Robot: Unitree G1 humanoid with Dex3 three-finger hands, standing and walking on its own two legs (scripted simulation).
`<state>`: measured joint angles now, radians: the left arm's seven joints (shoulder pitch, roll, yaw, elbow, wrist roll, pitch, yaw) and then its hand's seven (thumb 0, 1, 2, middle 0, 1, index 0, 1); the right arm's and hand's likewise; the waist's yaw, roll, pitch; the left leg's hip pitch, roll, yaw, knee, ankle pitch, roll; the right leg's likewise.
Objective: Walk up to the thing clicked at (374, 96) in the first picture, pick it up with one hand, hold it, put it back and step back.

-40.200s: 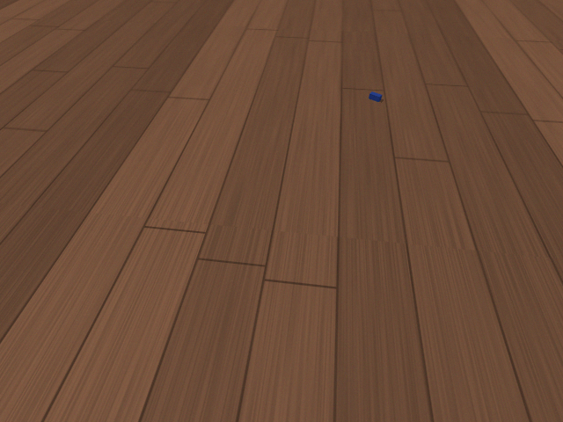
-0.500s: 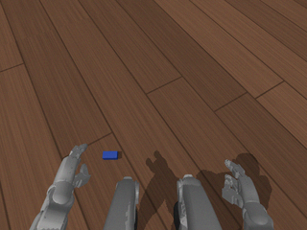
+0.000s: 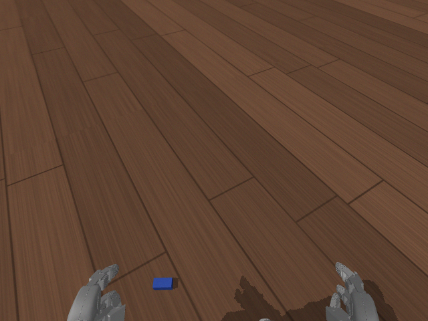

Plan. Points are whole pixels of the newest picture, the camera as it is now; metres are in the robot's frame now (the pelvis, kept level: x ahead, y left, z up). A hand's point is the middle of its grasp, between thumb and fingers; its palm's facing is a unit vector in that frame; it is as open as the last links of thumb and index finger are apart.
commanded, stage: home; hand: left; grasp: from above
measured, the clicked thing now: (163, 283) +0.39 +0.23 -0.69
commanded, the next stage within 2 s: stand in 1.94 s
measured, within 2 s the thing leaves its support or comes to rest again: neither
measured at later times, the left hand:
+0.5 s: hand (120, 315) +0.16 +0.18 -0.04, palm faces +0.05 -0.98 -0.20, open 7.4 cm
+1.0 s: hand (121, 318) +0.16 +0.18 -0.04, palm faces +0.04 -0.98 -0.20, open 7.4 cm
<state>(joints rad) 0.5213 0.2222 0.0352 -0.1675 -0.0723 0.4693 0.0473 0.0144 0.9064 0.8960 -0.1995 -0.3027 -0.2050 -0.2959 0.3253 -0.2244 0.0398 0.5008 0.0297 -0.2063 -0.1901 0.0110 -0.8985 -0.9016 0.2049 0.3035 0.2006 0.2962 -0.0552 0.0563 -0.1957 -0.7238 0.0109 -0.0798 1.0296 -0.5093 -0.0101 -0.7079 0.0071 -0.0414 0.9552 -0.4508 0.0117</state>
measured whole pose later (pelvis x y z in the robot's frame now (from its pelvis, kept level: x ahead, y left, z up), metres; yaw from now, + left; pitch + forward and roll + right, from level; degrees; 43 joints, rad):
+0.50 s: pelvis +0.00 +0.00 +0.00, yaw +0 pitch +10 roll -3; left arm 0.50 0.22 0.03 -0.13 -0.05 0.45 0.02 0.02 0.91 0.90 -0.20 -0.30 -0.20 -0.29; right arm 0.29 -0.22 0.04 0.54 0.01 -0.24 -0.18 0.01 -0.90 -0.90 0.21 0.30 0.20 0.30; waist -0.04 0.04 -0.16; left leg -0.68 0.01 -0.08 1.01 -0.51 -0.01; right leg -0.66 0.00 -0.04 0.94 -0.45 0.02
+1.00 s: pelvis -0.01 +0.00 +0.00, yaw +0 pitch +10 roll -2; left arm 0.50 0.23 0.03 -0.13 -0.06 0.45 0.02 0.02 0.91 0.90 -0.20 -0.30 -0.20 -0.29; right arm 0.30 -0.22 0.04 0.53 0.01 -0.25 -0.18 0.01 -0.90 -0.90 0.21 0.30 0.20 0.30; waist -0.04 0.04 -0.16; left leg -0.69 0.01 -0.08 1.02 -0.50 -0.01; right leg -0.67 0.01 -0.04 0.95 -0.44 0.01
